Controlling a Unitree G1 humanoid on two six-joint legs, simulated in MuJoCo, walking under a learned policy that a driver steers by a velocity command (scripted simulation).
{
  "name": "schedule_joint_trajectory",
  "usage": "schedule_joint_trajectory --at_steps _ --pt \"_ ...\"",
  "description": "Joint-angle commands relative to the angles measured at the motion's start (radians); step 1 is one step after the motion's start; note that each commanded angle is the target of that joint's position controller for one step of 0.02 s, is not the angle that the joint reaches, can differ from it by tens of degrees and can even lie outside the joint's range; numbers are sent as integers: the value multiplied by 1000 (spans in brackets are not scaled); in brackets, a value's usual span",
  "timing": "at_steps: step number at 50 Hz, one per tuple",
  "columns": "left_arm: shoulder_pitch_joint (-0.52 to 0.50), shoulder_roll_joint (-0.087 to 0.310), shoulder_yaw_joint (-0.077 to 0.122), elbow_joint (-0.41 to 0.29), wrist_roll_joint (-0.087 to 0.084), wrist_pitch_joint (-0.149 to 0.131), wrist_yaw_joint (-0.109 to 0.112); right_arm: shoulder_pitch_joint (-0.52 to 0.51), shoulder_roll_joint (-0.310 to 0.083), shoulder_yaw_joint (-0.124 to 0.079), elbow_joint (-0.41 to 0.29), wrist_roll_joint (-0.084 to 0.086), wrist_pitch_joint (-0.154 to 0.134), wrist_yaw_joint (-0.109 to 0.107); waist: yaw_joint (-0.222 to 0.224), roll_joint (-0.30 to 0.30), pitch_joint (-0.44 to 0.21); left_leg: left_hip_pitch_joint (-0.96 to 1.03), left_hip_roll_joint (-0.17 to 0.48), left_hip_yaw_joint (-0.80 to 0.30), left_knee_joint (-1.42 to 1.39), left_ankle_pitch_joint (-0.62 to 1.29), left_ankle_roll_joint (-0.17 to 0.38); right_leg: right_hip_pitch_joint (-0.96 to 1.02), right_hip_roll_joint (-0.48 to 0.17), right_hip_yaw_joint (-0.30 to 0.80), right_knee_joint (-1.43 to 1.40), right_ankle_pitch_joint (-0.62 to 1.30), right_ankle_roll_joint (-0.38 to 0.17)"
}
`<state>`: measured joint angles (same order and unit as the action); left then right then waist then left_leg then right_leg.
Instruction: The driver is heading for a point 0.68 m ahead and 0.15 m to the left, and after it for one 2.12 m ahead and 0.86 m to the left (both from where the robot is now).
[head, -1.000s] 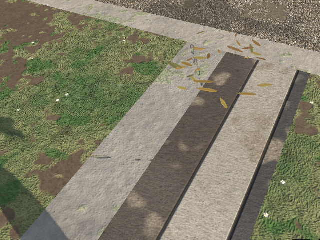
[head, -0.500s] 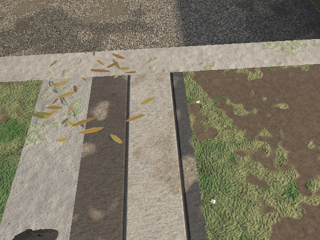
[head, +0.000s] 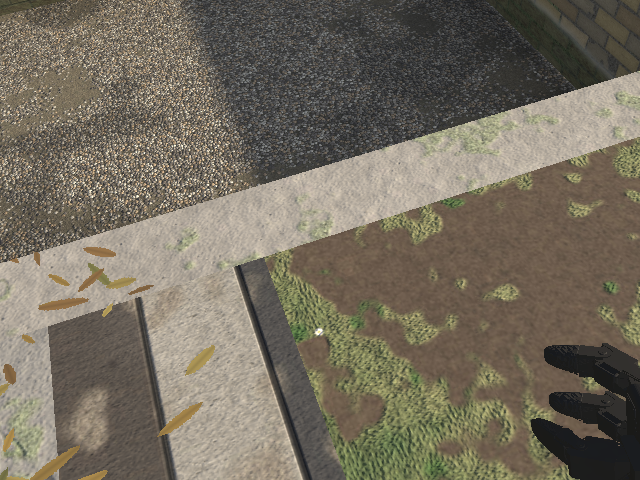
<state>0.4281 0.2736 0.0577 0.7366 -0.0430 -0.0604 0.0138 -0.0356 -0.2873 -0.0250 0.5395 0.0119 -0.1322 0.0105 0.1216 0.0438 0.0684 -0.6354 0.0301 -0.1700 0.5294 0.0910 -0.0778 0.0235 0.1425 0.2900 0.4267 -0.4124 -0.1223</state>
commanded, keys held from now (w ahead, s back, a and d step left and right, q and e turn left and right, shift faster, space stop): w+shift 0.32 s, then w+q+shift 0.26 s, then q+shift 0.42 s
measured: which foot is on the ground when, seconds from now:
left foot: up 0.00-0.06, down 0.08-0.56, up 0.58-0.92, down 0.94-1.00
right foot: down 0.00-0.06, up 0.08-0.54, down 0.56-0.94, up 0.96-1.00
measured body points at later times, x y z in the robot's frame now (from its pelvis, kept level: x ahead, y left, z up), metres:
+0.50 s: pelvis +0.42 +0.01 -0.01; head +0.45 +0.00 +0.44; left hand +0.75 +0.13 -0.03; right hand +0.27 -0.21 -0.13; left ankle +0.25 +0.17 -0.73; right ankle +0.62 -0.17 -0.70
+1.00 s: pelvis +0.77 -0.02 -0.03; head +0.81 +0.01 +0.41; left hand +0.82 +0.29 -0.15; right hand +1.01 -0.26 -0.10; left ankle +0.89 +0.07 -0.73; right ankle +0.67 -0.20 -0.65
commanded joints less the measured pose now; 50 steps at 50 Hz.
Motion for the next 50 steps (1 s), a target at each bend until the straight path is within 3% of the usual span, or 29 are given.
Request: schedule_joint_trajectory --at_steps 1,3,4,5,6,7,8,9,10,13,17,21,25,27,28,29,30,31,32,34,37,40,42,44,46,47,48,49,50 --pt "-47 158 53 -36 -2 -3 16 -33 -146 -61 -70 31 -22 0 -75 -165 -1 288 -29 48 -50 -23 11 -179 -190 178 -51 298 -66" --pt "-80 155 46 -37 44 9 1 284 -204 -102 -3 37 -16 -12 -248 -183 -198 584 -17 105 6 -108 66 -130 -168 103 283 669 -12" --pt "-89 69 12 -58 72 7 -9 518 -221 -98 36 25 -2 -22 -329 -113 -376 937 110 -38 130 -319 102 -332 -142 57 626 491 9" --pt "182 -62 -25 -70 -11 -5 -18 545 -304 -107 98 -23 -2 5 -152 498 -504 1174 350 -714 -181 -785 293 -674 4 -30 979 -143 61" --pt "116 46 -27 -42 -39 0 -5 489 -186 -89 65 -21 -2 18 -203 374 -388 1089 350 -831 -280 -1051 277 -789 -102 -75 1046 -44 58" --pt "-52 124 -11 -65 -16 1 -6 432 -118 -77 68 -11 8 11 -235 185 -227 942 301 -646 -285 -920 253 -807 -128 -121 1031 31 55" --pt "-156 128 -11 -86 7 -6 -6 403 -124 -75 82 -22 17 10 -228 -1 -146 804 254 -504 -282 -721 240 -768 -153 -139 989 67 54" --pt "-233 112 -12 -113 24 -18 -9 393 -122 -74 102 -29 18 13 -216 -43 -78 706 215 -398 -282 -594 248 -758 -173 -139 921 79 48" --pt "-239 90 -13 -122 18 -20 -15 378 -101 -64 119 -37 11 12 -179 -9 -54 639 188 -320 -294 -523 248 -721 -203 -124 866 98 40" --pt "-241 44 -28 -122 7 -12 -23 398 -38 -39 168 -7 3 23 -136 27 -12 579 174 -229 -343 -449 274 -737 -235 -136 752 83 31" --pt "-378 43 -45 -173 35 -31 -39 439 -106 -46 199 2 -1 11 -144 -20 81 533 190 -146 -432 -326 304 -854 -274 -186 551 306 70" --pt "-569 32 -53 -243 40 -67 -70 539 -124 -39 239 24 10 -8 -205 -25 115 428 150 -28 -504 -171 277 -596 -203 -260 247 553 108" --pt "-540 109 -10 -242 24 -80 -68 582 -154 -36 273 22 39 -15 -150 61 27 594 184 -10 -344 229 232 -402 -130 -269 118 472 94" --pt "-274 183 33 -197 12 -69 -42 554 -197 -41 280 -3 57 -14 28 136 -157 520 143 31 29 494 182 -46 -114 -294 144 339 60" --pt "-22 234 55 -146 17 -52 -20 511 -147 -26 243 -25 55 -17 135 90 -313 262 93 24 358 259 149 314 -286 -139 220 219 29" --pt "52 328 70 -106 47 -51 -31 700 61 25 213 1 31 -15 -1 -310 -573 -29 -34 30 734 -548 120 619 -571 386 86 -173 -117" --pt "55 231 49 -100 48 -48 -35 622 -15 10 208 58 24 -23 30 -355 -549 -117 -15 -12 864 -566 121 529 -569 579 -119 -265 -116" --pt "-21 156 31 -87 45 -44 -29 461 -78 -15 170 75 29 -35 31 -288 -312 -211 21 32 903 -522 109 384 -535 378 -117 -37 -83" --pt "-94 114 20 -79 52 -40 -26 390 -87 -22 154 53 36 -41 -2 -172 -195 -193 62 57 872 -475 98 222 -512 187 -84 309 -74" --pt "-204 47 13 -62 75 -38 -21 403 -66 -41 153 26 72 -33 -108 -151 -112 -48 113 64 793 -482 77 -47 -458 -71 -81 700 -62" --pt "-355 59 20 -51 44 -44 -8 366 8 -30 108 32 120 -18 -179 -167 7 3 143 100 614 -452 54 -275 -462 -247 -194 736 -55" --pt "-402 126 42 -49 32 -44 17 349 -17 -38 109 -9 111 22 -188 -118 -44 186 80 174 282 -45 77 -316 -364 -439 -169 711 -9" --pt "-387 153 47 -39 13 -43 27 371 -48 -50 117 -14 126 46 -196 -115 -86 271 36 207 204 40 93 -268 -365 -477 -98 724 16" --pt "-381 189 56 -36 -8 -38 25 413 -117 -81 120 -21 145 47 -234 -107 -112 352 -21 250 191 -39 132 -237 -379 -484 55 861 37" --pt "-397 195 59 -50 -20 -12 19 586 -191 -125 147 -23 154 29 -343 -45 -198 614 -93 287 124 -38 202 -314 -347 -495 440 843 89" --pt "-351 126 40 -42 28 -3 12 570 -235 -131 152 -3 149 7 -306 177 -118 682 -51 169 36 294 244 -486 -210 -484 748 70 153" --pt "-171 61 18 -42 72 2 3 396 -316 -113 54 -41 133 3 -117 393 -177 748 152 -284 16 745 416 -693 -55 -358 1108 -339 208" --pt "-88 177 28 -51 44 3 0 326 -315 -113 -35 -65 122 31 -129 280 -434 791 307 -599 -159 376 528 -694 -45 -135 1164 -250 190" --pt "-188 230 41 -63 22 8 4 268 -270 -107 -52 -45 123 40 -134 121 -355 703 271 -576 -207 46 481 -716 -76 -126 1101 -171 157"
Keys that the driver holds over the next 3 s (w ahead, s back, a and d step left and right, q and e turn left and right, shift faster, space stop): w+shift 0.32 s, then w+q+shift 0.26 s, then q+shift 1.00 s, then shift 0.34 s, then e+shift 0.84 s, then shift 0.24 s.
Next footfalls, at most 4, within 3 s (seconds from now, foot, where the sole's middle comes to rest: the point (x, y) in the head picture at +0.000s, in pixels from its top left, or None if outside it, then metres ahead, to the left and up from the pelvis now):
0.08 left None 0.29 0.17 -0.77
0.56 right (478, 390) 0.66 -0.17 -0.77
0.94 left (370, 280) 0.93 0.08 -0.77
1.42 right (447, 250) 1.04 -0.11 -0.77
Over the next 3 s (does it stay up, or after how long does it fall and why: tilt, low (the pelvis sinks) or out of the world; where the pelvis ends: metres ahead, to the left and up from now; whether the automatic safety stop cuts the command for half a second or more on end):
stays up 0.85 -0.11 0.01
